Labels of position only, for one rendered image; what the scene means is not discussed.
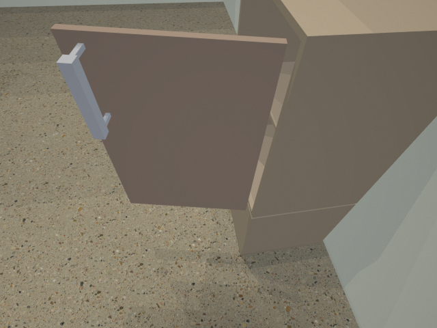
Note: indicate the cupboard door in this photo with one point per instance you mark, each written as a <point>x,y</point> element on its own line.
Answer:
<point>189,111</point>

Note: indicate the handle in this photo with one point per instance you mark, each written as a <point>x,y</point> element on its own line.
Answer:
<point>80,89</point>

